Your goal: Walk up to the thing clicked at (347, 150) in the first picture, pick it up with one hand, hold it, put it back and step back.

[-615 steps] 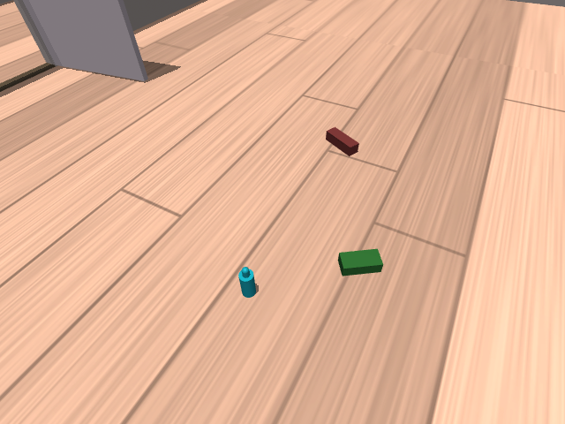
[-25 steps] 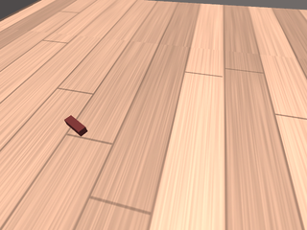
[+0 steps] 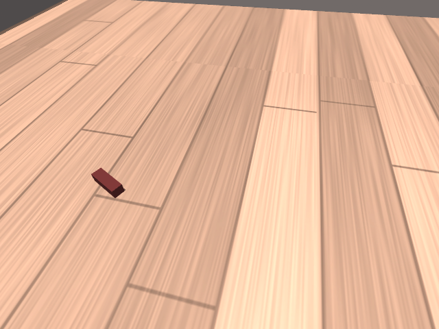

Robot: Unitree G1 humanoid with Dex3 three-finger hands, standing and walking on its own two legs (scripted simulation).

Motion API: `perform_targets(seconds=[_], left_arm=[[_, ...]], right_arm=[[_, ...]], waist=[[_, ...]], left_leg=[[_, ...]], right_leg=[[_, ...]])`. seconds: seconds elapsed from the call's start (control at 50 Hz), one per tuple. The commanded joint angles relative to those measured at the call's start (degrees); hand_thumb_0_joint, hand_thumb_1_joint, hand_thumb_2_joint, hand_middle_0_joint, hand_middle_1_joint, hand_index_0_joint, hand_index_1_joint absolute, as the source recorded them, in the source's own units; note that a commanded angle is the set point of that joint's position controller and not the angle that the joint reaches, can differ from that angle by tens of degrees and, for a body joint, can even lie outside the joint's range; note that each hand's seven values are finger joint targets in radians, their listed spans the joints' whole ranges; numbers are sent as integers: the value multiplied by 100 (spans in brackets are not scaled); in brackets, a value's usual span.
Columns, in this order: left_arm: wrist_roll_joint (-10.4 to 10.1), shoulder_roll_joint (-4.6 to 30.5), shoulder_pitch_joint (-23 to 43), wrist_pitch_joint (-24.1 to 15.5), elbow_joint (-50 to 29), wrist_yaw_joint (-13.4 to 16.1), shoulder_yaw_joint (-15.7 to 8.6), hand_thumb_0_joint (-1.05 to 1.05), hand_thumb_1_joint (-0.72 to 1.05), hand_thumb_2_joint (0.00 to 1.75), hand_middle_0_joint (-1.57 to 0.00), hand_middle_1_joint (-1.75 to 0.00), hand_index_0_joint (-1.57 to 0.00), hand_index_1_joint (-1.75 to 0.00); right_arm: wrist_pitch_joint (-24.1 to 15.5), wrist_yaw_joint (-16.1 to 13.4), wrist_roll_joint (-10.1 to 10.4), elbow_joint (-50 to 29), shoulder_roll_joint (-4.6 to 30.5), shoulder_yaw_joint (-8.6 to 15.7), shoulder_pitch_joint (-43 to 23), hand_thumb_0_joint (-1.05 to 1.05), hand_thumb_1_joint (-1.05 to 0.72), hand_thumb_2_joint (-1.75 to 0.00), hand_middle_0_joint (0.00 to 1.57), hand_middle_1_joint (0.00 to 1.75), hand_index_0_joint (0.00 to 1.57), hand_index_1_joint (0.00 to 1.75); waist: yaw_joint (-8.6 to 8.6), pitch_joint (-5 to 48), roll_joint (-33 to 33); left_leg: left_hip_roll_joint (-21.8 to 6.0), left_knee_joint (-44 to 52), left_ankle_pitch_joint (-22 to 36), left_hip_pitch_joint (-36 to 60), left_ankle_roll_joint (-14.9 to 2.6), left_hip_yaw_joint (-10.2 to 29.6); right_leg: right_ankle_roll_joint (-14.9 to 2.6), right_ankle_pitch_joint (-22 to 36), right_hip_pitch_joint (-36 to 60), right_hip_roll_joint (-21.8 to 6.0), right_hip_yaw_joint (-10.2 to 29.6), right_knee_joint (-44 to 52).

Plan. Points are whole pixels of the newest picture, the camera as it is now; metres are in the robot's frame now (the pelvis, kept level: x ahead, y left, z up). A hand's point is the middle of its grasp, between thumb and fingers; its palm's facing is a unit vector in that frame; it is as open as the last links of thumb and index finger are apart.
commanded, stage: stand
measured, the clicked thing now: (107, 182) +1.04 +0.71 -0.75
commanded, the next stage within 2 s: walk up in 0.30 s
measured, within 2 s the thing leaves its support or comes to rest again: neither
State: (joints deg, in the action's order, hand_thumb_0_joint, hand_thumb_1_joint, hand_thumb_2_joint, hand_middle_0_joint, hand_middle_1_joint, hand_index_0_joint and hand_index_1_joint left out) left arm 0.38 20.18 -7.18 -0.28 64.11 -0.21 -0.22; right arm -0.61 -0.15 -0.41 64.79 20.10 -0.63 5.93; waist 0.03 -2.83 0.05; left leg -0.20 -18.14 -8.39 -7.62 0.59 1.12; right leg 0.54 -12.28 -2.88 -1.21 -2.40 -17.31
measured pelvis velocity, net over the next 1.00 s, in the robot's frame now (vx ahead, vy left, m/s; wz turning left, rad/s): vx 0.23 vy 0.03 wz -0.02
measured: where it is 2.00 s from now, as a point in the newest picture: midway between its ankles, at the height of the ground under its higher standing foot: (230, 230)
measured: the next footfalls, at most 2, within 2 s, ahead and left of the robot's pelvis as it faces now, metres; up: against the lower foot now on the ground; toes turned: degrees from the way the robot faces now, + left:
left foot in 0.60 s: +0.18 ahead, +0.17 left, +0.00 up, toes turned +5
right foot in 1.06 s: +0.44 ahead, -0.12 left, +0.00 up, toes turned -6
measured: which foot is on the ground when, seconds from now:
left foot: down 0.00-0.42, up 0.44-0.58, down 0.60-1.00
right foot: down 0.00-0.64, up 0.66-1.00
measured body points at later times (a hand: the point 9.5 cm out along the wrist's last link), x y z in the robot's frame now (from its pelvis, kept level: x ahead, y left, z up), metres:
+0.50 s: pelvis +0.03 +0.01 -0.01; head +0.03 +0.01 +0.44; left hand +0.06 +0.34 -0.13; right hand +0.10 -0.32 -0.13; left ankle +0.04 +0.12 -0.73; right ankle -0.03 -0.12 -0.75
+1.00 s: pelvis +0.23 +0.03 -0.02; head +0.24 +0.03 +0.43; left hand +0.33 +0.36 -0.12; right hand +0.24 -0.29 -0.14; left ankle +0.15 +0.17 -0.75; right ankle +0.38 -0.12 -0.72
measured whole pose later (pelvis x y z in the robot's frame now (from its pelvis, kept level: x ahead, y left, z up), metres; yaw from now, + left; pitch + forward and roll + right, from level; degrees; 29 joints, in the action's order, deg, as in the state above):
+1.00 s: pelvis +0.23 +0.03 -0.02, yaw -1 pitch -3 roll +3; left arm 0.9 25.2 -11.4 -1.6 54.9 -6.1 -3.7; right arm -4.7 3.3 -0.8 54.6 22.7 4.0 19.2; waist -2.1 -4.0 1.9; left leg -0.7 -21.3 -20.0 1.9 0.7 -6.2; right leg -0.4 -8.3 -28.7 -6.9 -0.2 -37.0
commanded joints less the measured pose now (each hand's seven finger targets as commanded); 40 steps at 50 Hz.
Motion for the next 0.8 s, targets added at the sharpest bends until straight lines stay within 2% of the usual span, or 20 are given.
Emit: perform_targets(seconds=[0.0,0.26,0.28,0.3,0.34,0.36,0.4,0.42,0.44,0.48,0.52,0.54,0.58,0.6,0.62,0.64,0.66,0.68,0.72,0.78], left_arm=[[29,1235,179,-117,-327,61,-231,0,90,90,-20,-30,-20,-30],[28,1254,134,-128,-347,65,-221,0,90,90,-20,-30,-20,-30],[123,1852,-151,-213,-598,-121,-640,0,90,90,-20,-30,-20,-30],[177,1785,-87,-222,-597,-179,-648,0,90,90,-20,-30,-20,-30],[205,1690,-116,-234,-726,-248,-691,0,90,90,-20,-30,-20,-30],[191,1689,-370,-272,-691,-251,-716,0,90,90,-20,-30,-20,-30],[220,2046,-1009,-363,-533,-209,-855,0,90,90,-20,-30,-20,-30],[233,2171,-1137,-390,-607,-181,-905,0,90,90,-20,-30,-20,-30],[229,2181,-942,-388,-720,-185,-929,0,90,90,-20,-30,-20,-30],[250,2071,-512,-388,-969,-212,-859,0,90,90,-20,-30,-20,-30],[258,2088,214,-379,-1224,-255,-820,0,90,90,-20,-30,-20,-30],[212,2013,363,-375,-1293,-264,-780,0,90,90,-20,-30,-20,-30],[150,1799,513,-358,-1385,-314,-688,0,90,90,-20,-30,-20,-30],[138,1470,176,-331,-1363,-331,-589,0,90,90,-20,-30,-20,-30],[113,1018,-248,-324,-1364,-322,-477,0,90,90,-20,-30,-20,-30],[83,1435,-368,-288,-1376,-266,-556,0,90,90,-20,-30,-20,-30],[96,1812,-390,-266,-1330,-249,-582,0,90,90,-20,-30,-20,-30],[45,1821,-337,-300,-1281,-266,-545,0,90,90,-20,-30,-20,-30],[-4,1815,-802,-310,-996,-315,-596,0,90,90,-20,-30,-20,-30],[20,1687,-777,-275,-1052,-409,-595,0,90,90,-20,-30,-20,-30]], right_arm=[[-119,-58,-2,-320,1228,221,-255,0,-90,-90,20,30,20,30],[-125,-48,-12,-312,1237,235,-182,0,-90,-90,20,30,20,30],[-222,115,-99,-559,1751,653,229,0,-90,-90,20,30,20,30],[-218,185,-156,-581,1834,716,108,0,-90,-90,20,30,20,30],[-218,248,-156,-786,1741,715,-193,0,-90,-90,20,30,20,30],[-242,273,-161,-940,1605,720,-425,0,-90,-90,20,30,20,30],[-296,291,-140,-1210,1236,671,-978,0,-90,-90,20,30,20,30],[-320,272,-165,-1252,1218,656,-1013,0,-90,-90,20,30,20,30],[-340,282,-135,-1250,1330,683,-849,0,-90,-90,20,30,20,30],[-357,384,-141,-1231,1448,749,-541,0,-90,-90,20,30,20,30],[-380,441,-110,-1116,1485,833,40,0,-90,-90,20,30,20,30],[-387,449,-122,-1007,1514,868,318,0,-90,-90,20,30,20,30],[-364,385,-154,-666,1560,1020,1430,0,-90,-90,20,30,20,30],[-368,297,-199,-497,1817,1166,2177,0,-90,-90,20,30,20,30],[-390,207,-281,-552,2300,1259,2550,0,-90,-90,20,30,20,30],[-431,220,-211,-949,2524,1238,1744,0,-90,-90,20,30,20,30],[-421,245,-69,-1154,2508,1189,1132,0,-90,-90,20,30,20,30],[-433,244,-51,-1224,2361,1106,866,0,-90,-90,20,30,20,30],[-510,217,-37,-1411,1885,946,592,0,-90,-90,20,30,20,30],[-599,222,10,-1397,1798,887,815,0,-90,-90,20,30,20,30]], waist=[[24,355,-21],[12,456,24],[25,1052,127],[85,470,-133],[197,-124,-217],[363,-327,-11],[857,-496,996],[922,-519,866],[757,-421,665],[445,-407,702],[-4,-551,1122],[-157,-495,911],[-738,-26,254],[-1064,523,-899],[-1091,642,-2240],[-746,561,-1495],[-457,85,-985],[-333,-125,-579],[-55,-160,-421],[-67,-322,-536]], left_leg=[[-694,222,854,200,-154,579],[-700,173,943,270,-169,558],[-455,-249,-2336,299,-606,601],[-575,-258,-3168,-452,-693,827],[-618,-273,-3201,-1239,-693,956],[-574,-585,-2659,-1686,-646,862],[5,-2135,-1428,-3494,-257,-316],[-229,-2442,-1783,-3913,-215,-10],[-367,-2461,-1905,-3848,-204,130],[-538,-2325,-1905,-2815,-211,214],[-693,-1785,-1571,-1675,-223,236],[-524,-1512,-1040,-1061,-150,-64],[-93,-1055,-27,951,-89,-549],[-130,-858,-560,2192,-205,-218],[-1356,136,-2594,2480,-564,2112],[-2233,1111,-4305,1594,-1176,4000],[-2483,1233,-4411,779,-1522,3885],[-2304,1032,-3714,490,-1498,3222],[-1718,772,-2506,319,-1138,1866],[-1580,949,-1586,49,-1121,1082]], right_leg=[[-153,613,-200,-684,524,311],[-165,697,-176,-696,548,301],[-413,-2141,-114,-416,405,-285],[-521,-2823,-548,-545,601,-521],[-630,-3043,-900,-686,849,-482],[-742,-2899,-638,-838,1105,-259],[-1267,-2446,1195,-1775,2286,894],[-1501,-1726,1500,-2242,2666,1025],[-1605,-1480,1608,-2308,2673,980],[-1450,-2242,554,-1923,2060,1018],[-1184,-2146,-517,-1715,1440,808],[-1029,-1963,-920,-1393,947,540],[-744,-1205,-2019,-804,73,-843],[-591,-909,-2679,-354,-347,-2613],[-392,-2285,-3891,554,-64,-4345],[-401,-2171,-3821,424,695,-4886],[-406,-1867,-3576,-62,985,-4927],[-413,-1452,-3516,-205,1046,-4867],[-335,-836,-3180,-374,1027,-4403],[-102,-365,-2971,-486,795,-3755]])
